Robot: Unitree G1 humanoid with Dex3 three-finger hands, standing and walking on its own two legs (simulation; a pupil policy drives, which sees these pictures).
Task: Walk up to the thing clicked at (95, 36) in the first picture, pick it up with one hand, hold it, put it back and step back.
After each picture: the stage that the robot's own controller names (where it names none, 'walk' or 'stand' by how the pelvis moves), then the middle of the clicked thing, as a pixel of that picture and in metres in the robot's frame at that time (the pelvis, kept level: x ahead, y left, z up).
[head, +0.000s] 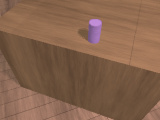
stand; (94, 31) +0.68 -0.06 -0.03
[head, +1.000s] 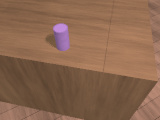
walk; (61, 37) +0.58 +0.13 +0.00
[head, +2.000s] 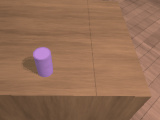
stand; (43, 62) +0.44 +0.16 -0.01
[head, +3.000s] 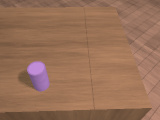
stand; (39, 76) +0.39 +0.18 -0.02
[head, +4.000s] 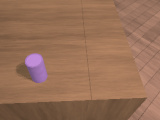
stand; (37, 68) +0.42 +0.19 -0.03
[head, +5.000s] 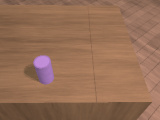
stand; (44, 70) +0.42 +0.17 -0.03
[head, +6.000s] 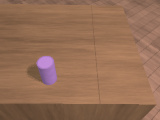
stand; (47, 70) +0.42 +0.15 -0.03
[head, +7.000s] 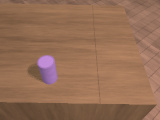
stand; (48, 70) +0.42 +0.15 -0.03
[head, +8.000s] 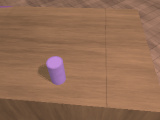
rise first; (56, 71) +0.42 +0.14 -0.03
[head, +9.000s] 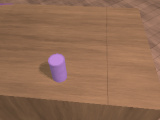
go down; (58, 68) +0.43 +0.14 -0.02
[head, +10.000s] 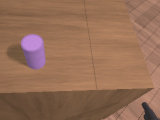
go down; (34, 52) +0.43 +0.13 +0.02
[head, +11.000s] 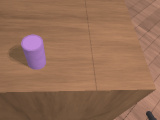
approach; (34, 53) +0.44 +0.14 +0.03
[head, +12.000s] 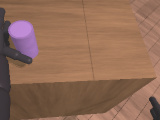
close in; (25, 41) +0.45 +0.14 +0.06
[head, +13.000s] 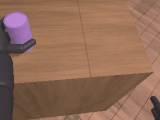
lift; (20, 33) +0.48 +0.15 +0.06
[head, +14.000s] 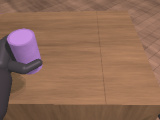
lift; (26, 52) +0.34 +0.16 +0.20
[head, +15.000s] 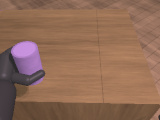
hold; (29, 64) +0.32 +0.16 +0.16
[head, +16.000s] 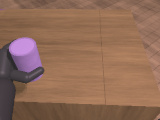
hold; (28, 60) +0.32 +0.16 +0.17
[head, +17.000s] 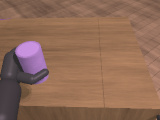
hold; (33, 63) +0.32 +0.15 +0.18
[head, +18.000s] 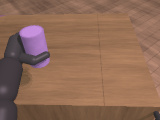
crouch; (36, 47) +0.37 +0.14 +0.19
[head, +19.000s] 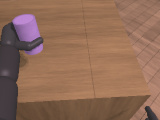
lower; (29, 35) +0.46 +0.14 +0.14
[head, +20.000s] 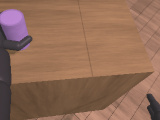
lower; (16, 31) +0.49 +0.16 +0.07
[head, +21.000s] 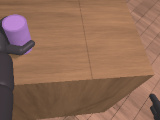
lower; (19, 36) +0.47 +0.15 +0.06
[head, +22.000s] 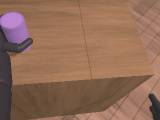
lower; (17, 33) +0.48 +0.15 +0.06
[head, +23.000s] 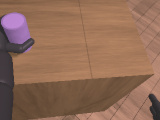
lower; (18, 34) +0.48 +0.15 +0.06
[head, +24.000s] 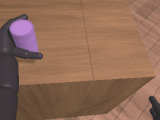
open; (25, 40) +0.46 +0.14 +0.06
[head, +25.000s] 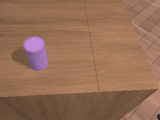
sink last; (37, 54) +0.44 +0.13 +0.03
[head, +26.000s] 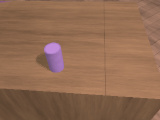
stand; (54, 58) +0.47 +0.14 +0.02
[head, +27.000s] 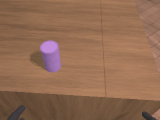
stand; (51, 57) +0.44 +0.14 +0.03
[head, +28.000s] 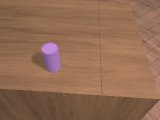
stand; (51, 58) +0.47 +0.14 +0.00
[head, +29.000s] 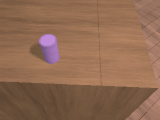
walk; (50, 49) +0.48 +0.14 -0.01
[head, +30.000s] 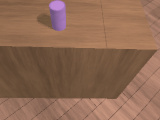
walk; (58, 16) +0.63 +0.12 +0.00
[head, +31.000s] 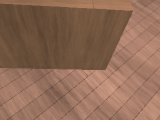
walk; out of the picture +0.91 +0.16 -0.01
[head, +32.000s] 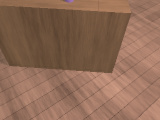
stand; out of the picture +1.11 +0.11 -0.01
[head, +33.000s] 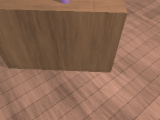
stand; out of the picture +1.09 +0.13 -0.03
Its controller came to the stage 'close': yes
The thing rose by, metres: 0.22
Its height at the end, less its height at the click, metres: +0.00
